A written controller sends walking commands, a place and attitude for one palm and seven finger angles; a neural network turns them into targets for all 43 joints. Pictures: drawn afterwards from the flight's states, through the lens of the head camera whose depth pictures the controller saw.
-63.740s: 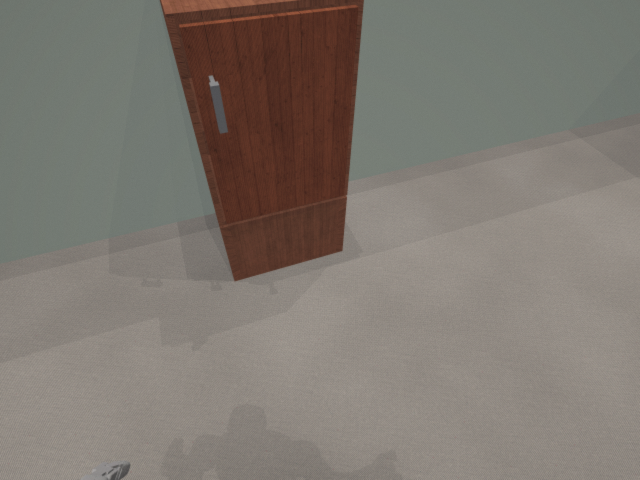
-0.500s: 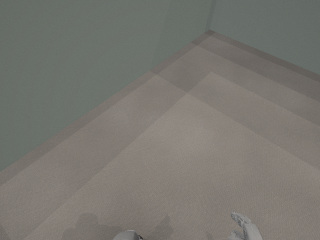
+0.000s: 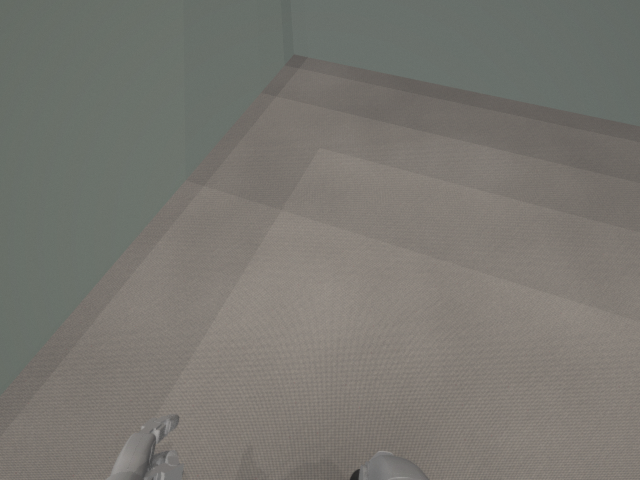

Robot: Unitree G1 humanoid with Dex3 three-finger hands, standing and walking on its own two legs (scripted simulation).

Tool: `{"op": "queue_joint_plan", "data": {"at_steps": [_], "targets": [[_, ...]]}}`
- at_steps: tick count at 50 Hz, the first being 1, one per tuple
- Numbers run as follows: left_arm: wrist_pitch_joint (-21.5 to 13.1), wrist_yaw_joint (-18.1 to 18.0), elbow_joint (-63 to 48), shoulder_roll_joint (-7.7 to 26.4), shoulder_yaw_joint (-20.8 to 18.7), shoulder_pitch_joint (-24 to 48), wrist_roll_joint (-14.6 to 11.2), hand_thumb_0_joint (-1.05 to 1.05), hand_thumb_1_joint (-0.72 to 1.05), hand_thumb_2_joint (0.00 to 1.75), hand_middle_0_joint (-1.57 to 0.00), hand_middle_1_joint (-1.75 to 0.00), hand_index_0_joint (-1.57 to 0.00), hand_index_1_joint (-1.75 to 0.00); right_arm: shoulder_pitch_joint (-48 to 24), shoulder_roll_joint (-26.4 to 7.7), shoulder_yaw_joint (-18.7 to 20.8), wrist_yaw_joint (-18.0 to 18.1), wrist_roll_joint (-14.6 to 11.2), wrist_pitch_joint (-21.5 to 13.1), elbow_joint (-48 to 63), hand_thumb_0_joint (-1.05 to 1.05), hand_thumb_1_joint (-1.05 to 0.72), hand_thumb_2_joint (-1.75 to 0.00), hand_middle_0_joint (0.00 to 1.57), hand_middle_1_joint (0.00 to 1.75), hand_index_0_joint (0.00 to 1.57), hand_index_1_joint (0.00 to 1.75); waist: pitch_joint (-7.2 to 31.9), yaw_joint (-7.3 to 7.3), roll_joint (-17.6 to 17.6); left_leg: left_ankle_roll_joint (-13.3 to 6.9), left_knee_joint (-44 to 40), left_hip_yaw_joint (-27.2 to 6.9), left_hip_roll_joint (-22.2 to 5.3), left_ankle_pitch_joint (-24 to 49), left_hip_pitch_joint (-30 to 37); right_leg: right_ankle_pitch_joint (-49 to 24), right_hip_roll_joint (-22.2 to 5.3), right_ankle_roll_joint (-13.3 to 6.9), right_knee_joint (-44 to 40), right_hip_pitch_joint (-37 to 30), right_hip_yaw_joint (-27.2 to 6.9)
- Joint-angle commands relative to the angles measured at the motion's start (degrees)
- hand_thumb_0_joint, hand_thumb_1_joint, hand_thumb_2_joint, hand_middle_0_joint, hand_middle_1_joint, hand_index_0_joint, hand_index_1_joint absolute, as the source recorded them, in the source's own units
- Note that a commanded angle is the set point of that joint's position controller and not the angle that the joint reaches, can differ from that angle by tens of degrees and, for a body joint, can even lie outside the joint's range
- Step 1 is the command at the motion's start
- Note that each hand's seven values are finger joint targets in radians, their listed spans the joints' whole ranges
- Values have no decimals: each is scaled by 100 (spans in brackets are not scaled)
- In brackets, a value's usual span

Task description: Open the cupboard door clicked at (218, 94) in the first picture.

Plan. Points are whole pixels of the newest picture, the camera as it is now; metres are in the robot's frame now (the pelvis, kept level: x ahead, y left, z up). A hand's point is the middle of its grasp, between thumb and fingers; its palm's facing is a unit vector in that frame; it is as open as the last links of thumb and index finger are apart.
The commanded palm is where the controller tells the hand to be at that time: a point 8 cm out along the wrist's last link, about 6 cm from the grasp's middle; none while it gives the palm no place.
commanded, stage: turn to face it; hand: left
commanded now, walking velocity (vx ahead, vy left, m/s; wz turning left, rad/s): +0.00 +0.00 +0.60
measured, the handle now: out of the picture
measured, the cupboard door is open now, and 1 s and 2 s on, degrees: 55 55 55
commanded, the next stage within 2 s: none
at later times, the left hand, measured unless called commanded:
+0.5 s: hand out of the picture +0.14 +0.24 -0.16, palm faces +0.28 -0.94 -0.21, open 7.3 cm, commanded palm none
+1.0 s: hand out of the picture +0.09 +0.14 -0.13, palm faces +0.55 -0.80 -0.24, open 7.3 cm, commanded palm none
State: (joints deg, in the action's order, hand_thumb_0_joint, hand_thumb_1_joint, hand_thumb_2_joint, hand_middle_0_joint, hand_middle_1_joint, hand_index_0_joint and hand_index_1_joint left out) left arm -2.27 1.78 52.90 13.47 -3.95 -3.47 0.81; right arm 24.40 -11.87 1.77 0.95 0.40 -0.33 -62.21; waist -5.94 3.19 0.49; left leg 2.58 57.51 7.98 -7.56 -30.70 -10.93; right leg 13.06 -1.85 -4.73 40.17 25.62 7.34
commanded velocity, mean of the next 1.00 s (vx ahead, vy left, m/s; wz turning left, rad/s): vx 0.00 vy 0.00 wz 0.60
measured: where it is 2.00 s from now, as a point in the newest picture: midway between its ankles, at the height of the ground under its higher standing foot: outside the picture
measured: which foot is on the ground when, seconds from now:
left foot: up 0.00-0.30, down 0.32-0.74, up 0.76-1.00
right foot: down 0.00-0.32, up 0.34-0.74, down 0.76-1.00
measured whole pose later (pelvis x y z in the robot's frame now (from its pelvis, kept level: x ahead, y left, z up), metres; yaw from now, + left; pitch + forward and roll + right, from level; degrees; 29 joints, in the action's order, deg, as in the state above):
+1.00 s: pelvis +0.14 -0.05 +0.03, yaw +34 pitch +1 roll +3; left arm 0.6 -0.7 51.2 10.6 -1.8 -13.3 1.2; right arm 7.6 -15.4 4.9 -1.5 0.7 4.5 -52.6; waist -5.6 0.1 -1.5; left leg 4.2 51.2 3.4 -1.1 -25.7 -25.3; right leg 17.9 -7.4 0.1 29.4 12.5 9.4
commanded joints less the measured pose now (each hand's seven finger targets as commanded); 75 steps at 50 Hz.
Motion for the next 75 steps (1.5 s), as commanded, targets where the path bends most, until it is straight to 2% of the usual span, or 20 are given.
{"op": "queue_joint_plan", "data": {"at_steps": [1,5,14,15,16,17,24,35,36,38,43,48,53,54,56,57,69,70,72,75], "targets": [[-32,-265,95,744,-39,-1177,-37,0,90,90,-20,-30,-20,-30,-164,-308,62,59,-10,-104,506,0,-90,-90,20,30,20,30,1032,-427,-850,-16,1658,-863,-45,392,-1957,-3049,-2053,-730,-2130,-1969,-1770],[-79,-286,-12,433,80,-522,14,0,90,90,-20,-30,-20,-30,260,21,-11,-2,24,87,275,0,-90,-90,20,30,20,30,878,43,-726,21,141,-615,39,813,-1134,-3247,-1623,-424,-2181,-1155,-320],[93,-318,-33,485,-118,-674,8,0,90,90,-20,-30,-20,-30,-495,-120,119,-146,91,109,681,0,-90,-90,20,30,20,30,633,-100,-588,-38,-2341,-143,304,1955,-659,-1932,-1596,46,-1121,-1418,297],[139,-314,-102,430,-118,-675,-8,0,90,90,-20,-30,-20,-30,-167,-422,193,-146,117,88,656,0,-90,-90,20,30,20,30,845,50,130,-200,-2846,-573,96,2962,-23,-1107,-1373,302,-345,-1013,426],[200,-301,-247,145,-86,-813,-72,0,90,90,-20,-30,-20,-30,103,-1040,317,-103,179,43,712,0,-90,-90,20,30,20,30,1022,107,1928,-955,-3413,-2642,-1244,4685,440,1533,-548,784,963,62,598],[272,-319,-428,214,-27,-507,-49,0,90,90,-20,-30,-20,-30,156,-1316,379,-13,173,90,736,0,-90,-90,20,30,20,30,1122,255,1906,-1605,-3768,-3477,-1874,4969,332,2905,-185,832,2143,386,-140],[343,-218,-341,290,-111,-525,21,0,90,90,-20,-30,-20,-30,-828,-1102,314,89,107,-17,1118,0,-90,-90,20,30,20,30,1235,-237,628,-1056,-3785,-2170,-708,3564,77,982,-234,916,2573,606,-777],[371,-267,-378,555,-101,-1093,-31,0,90,90,-20,-30,-20,-30,-1550,-1350,527,-54,89,240,1383,0,-90,-90,20,30,20,30,914,-449,914,-869,-3591,-2623,-193,1802,-1219,606,202,785,-899,-1508,-483],[331,-302,-321,814,-177,-1434,7,0,90,90,-20,-30,-20,-30,-1718,-1145,520,-72,45,275,1492,0,-90,-90,20,30,20,30,856,-632,184,-577,-3061,-2326,211,1079,-1965,738,-242,639,-1939,-2183,-898],[304,-375,-548,1570,-247,-1191,92,0,90,90,-20,-30,-20,-30,-1907,-913,506,-142,41,265,1709,0,-90,-90,20,30,20,30,535,-709,-1941,-19,-17,-1044,999,-280,-2734,1680,-2741,-357,-3245,-1438,-3254],[199,-358,-705,757,-39,-479,45,0,90,90,-20,-30,-20,-30,-1590,-698,443,-269,64,375,1408,0,-90,-90,20,30,20,30,359,-152,-1467,138,1021,-783,602,738,-2413,-1339,-1533,-105,-2261,-1332,-949],[142,-366,-388,1021,-126,-1481,72,0,90,90,-20,-30,-20,-30,-2213,-465,262,-265,11,276,1546,0,-90,-90,20,30,20,30,946,-642,-1110,170,-1100,-247,745,431,-1964,-4104,-1714,-129,-1355,-2933,-595],[163,-319,-385,1163,-214,-1271,42,0,90,90,-20,-30,-20,-30,-1814,-655,265,-230,8,211,1501,0,-90,-90,20,30,20,30,1120,-367,-1297,-33,-2794,-111,845,1378,-584,-3982,-1707,191,-580,-2386,-170],[179,-302,-443,1129,-207,-1124,-9,0,90,90,-20,-30,-20,-30,-1415,-863,330,-212,39,184,1383,0,-90,-90,20,30,20,30,1270,-115,-867,-151,-3304,-239,680,2337,325,-3395,-1649,424,23,-1773,70],[260,-270,-879,509,-22,-652,-43,0,90,90,-20,-30,-20,-30,-615,-1926,599,-120,72,169,1241,0,-90,-90,20,30,20,30,1513,338,1747,-1578,-3405,-3269,-1737,6526,1714,2530,-454,1037,2299,901,-8],[352,-314,-944,730,-49,-432,7,0,90,90,-20,-30,-20,-30,-540,-1884,561,-94,80,210,1147,0,-90,-90,20,30,20,30,1412,310,1011,-1797,-3295,-2859,-1785,5912,1390,2481,-553,928,2672,931,-645],[351,-211,-566,607,-134,-1171,3,0,90,90,-20,-30,-20,-30,-2034,-1447,518,-63,97,260,1629,0,-90,-90,20,30,20,30,786,-516,858,-879,-3274,-2399,-156,2021,-1171,501,138,860,-613,-1498,-342],[293,-241,-529,805,-188,-1404,26,0,90,90,-20,-30,-20,-30,-2094,-1273,500,-75,55,267,1681,0,-90,-90,20,30,20,30,829,-663,286,-632,-2759,-2186,198,1624,-1594,290,-130,799,-1507,-2080,-599],[230,-334,-647,1561,-287,-1426,107,0,90,90,-20,-30,-20,-30,-2154,-844,437,-135,18,249,1876,0,-90,-90,20,30,20,30,736,-801,-2101,-73,166,-1011,1085,-536,-2524,394,-2643,-281,-2826,-1922,-3212],[226,-373,-847,994,-153,-603,69,0,90,90,-20,-30,-20,-30,-1800,-839,456,-203,68,353,1574,0,-90,-90,20,30,20,30,579,-266,-1453,-7,1463,-1081,595,300,-2288,-266,-1959,-299,-2397,-1336,-1799]]}}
